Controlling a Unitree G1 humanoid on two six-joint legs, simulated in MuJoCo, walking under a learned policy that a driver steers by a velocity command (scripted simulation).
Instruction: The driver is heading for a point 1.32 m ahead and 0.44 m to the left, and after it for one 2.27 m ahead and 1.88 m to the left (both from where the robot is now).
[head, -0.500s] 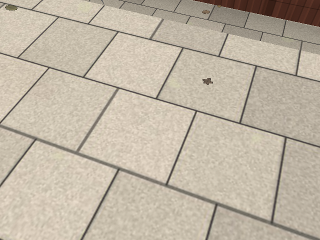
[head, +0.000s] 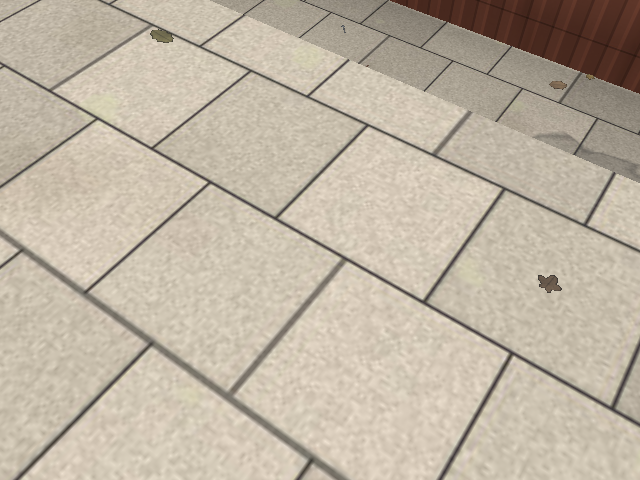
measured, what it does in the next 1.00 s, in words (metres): walks ahead, turning left: right foot, then left foot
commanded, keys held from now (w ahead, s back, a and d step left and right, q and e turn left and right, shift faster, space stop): w+q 0.86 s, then w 0.14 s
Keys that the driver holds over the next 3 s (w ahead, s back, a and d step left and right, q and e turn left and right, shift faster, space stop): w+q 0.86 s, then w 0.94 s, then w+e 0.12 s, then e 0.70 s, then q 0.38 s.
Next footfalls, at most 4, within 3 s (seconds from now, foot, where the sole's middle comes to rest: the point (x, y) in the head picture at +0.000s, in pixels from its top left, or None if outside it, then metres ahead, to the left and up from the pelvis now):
0.46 right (386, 479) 0.45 -0.09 -0.75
0.98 left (208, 409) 0.58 0.28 -0.75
1.50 right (232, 261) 0.97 0.28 -0.75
2.02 left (96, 229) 1.05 0.65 -0.75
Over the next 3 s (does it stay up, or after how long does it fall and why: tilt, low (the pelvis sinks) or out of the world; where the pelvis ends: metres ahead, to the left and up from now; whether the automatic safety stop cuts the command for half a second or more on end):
stays up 1.09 0.50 0.02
